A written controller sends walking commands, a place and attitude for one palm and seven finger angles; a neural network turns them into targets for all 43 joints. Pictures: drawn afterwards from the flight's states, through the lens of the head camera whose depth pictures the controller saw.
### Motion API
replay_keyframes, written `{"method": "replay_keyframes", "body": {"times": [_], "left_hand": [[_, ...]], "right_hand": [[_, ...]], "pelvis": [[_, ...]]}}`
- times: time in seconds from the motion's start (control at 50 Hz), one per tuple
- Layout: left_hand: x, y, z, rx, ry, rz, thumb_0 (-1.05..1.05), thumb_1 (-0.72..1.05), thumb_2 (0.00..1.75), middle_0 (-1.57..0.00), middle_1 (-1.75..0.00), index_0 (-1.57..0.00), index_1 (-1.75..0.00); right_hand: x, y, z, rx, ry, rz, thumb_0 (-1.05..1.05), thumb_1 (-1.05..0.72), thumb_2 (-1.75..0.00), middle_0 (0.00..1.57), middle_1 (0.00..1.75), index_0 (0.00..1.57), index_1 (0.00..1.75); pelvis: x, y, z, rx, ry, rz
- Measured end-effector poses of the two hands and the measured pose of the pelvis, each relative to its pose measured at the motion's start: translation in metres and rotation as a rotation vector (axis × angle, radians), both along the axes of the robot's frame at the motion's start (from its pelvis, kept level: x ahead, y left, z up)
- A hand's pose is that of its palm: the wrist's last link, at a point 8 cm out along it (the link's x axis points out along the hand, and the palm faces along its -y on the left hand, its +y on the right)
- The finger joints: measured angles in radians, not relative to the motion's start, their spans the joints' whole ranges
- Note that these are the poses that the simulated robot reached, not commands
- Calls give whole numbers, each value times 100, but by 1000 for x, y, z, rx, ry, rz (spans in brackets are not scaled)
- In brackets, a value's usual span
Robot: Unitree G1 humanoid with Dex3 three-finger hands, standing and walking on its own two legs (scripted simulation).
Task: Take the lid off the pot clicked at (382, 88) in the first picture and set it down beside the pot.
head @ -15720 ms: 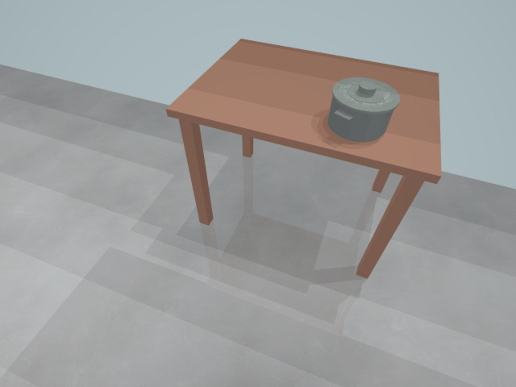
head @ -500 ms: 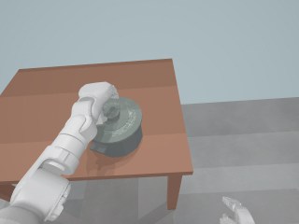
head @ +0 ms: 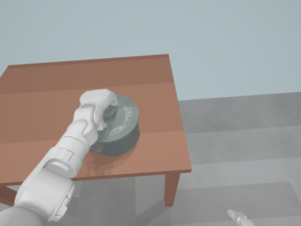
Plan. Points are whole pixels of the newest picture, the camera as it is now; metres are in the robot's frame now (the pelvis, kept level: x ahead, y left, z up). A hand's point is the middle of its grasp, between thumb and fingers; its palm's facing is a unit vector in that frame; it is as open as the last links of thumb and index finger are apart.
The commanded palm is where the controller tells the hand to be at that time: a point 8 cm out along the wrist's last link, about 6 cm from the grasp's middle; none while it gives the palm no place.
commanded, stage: lower the open fingers around the knob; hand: left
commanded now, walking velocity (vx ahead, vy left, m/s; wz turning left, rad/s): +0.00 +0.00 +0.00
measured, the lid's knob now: (108, 112) +0.45 +0.15 +0.02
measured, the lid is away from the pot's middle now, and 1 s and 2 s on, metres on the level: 0.00 0.01 0.01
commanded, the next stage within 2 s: close the fingers and squeeze the knob in 0.20 s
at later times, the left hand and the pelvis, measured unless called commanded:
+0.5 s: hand (105, 115) +0.42 +0.15 +0.04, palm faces -0.32 -0.08 -0.94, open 9.9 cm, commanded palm +0.41 +0.15 +0.11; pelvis +0.00 +0.00 +0.00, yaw +0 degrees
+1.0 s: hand (107, 115) +0.42 +0.14 +0.04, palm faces -0.32 -0.06 -0.95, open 8.0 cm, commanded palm +0.41 +0.14 +0.11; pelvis +0.00 +0.00 +0.00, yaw +0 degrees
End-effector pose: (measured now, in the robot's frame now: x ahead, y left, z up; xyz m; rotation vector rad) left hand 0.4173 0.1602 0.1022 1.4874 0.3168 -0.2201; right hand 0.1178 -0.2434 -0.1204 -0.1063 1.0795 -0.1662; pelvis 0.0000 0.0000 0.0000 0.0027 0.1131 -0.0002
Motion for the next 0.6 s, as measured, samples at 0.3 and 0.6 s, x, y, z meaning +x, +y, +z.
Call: {"method": "replay_keyframes", "body": {"times": [0.3, 0.6], "left_hand": [[7, -10, 0, 10, -9, -16, -1, -24, 132, -84, -9, -84, -9], [-2, -8, -3, 3, -10, 0, 0, -10, 114, -62, -60, -64, -61]], "right_hand": [[-11, -4, -5, 6, 32, -33, 0, -91, -90, 20, 30, 20, 30], [10, 0, 0, 17, -24, -5, 0, -91, -90, 20, 30, 20, 30]], "pelvis": [[5, 1, -1, 0, 16, -7], [4, -2, -1, 0, 7, -1]]}}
